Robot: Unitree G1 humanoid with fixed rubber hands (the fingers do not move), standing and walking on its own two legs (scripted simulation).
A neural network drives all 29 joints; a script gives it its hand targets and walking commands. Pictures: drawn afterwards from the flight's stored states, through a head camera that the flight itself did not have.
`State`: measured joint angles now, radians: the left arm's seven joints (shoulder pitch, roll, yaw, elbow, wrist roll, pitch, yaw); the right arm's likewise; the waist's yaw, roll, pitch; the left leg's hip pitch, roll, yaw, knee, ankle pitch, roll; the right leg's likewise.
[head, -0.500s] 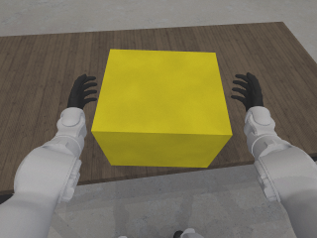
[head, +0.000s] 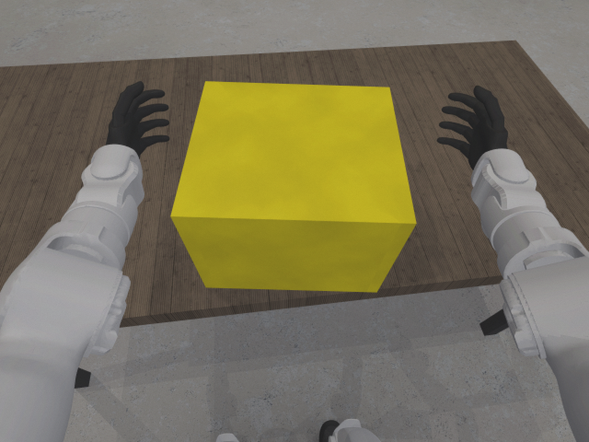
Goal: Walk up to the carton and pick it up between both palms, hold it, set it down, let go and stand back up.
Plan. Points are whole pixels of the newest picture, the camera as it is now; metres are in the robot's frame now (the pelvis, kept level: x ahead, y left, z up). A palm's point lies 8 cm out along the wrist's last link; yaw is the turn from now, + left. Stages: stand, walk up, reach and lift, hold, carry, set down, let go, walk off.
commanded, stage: set down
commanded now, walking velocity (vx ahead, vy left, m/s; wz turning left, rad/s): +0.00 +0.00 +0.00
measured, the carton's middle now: (294, 191) +0.49 -0.01 +0.01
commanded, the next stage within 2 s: none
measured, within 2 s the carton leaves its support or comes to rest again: neither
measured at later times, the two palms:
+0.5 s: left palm (96, 92) +0.49 +0.22 +0.19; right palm (520, 96) +0.47 -0.26 +0.20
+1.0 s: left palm (92, 179) +0.41 +0.24 +0.13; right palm (500, 187) +0.40 -0.25 +0.12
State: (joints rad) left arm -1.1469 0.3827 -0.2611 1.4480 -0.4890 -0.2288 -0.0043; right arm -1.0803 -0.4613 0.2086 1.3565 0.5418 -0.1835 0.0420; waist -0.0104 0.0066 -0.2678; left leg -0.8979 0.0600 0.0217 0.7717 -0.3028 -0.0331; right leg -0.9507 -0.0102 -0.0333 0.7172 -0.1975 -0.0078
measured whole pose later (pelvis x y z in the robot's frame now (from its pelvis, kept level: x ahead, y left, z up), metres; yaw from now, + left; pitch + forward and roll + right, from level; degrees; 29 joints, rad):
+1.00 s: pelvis +0.04 +0.01 +0.05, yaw +0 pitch +4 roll -1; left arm -0.48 0.33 0.03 0.63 -0.23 0.10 -0.02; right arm -0.47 -0.42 0.01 0.78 0.41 -0.06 0.01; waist -0.01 0.02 -0.04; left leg -0.23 0.06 0.03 0.40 -0.24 -0.03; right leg -0.27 0.00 -0.04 0.32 -0.12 0.01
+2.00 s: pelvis +0.04 +0.02 +0.04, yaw +1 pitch -2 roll -1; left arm 0.06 0.26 -0.08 0.68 -0.26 -0.43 0.00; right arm 0.06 -0.27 -0.02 0.79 0.32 -0.49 0.05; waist -0.01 0.03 0.01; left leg -0.19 0.04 0.01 0.54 -0.32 -0.02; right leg -0.23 -0.02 -0.05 0.49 -0.23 0.01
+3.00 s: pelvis +0.06 +0.02 +0.05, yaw +0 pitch -6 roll -1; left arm 0.24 0.19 0.01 0.47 -0.01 0.04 0.00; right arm 0.20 -0.19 -0.03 0.71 0.04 -0.26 0.02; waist 0.02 0.00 0.07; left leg 0.01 0.06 0.04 0.37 -0.28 -0.03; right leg -0.04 0.00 -0.02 0.32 -0.18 0.01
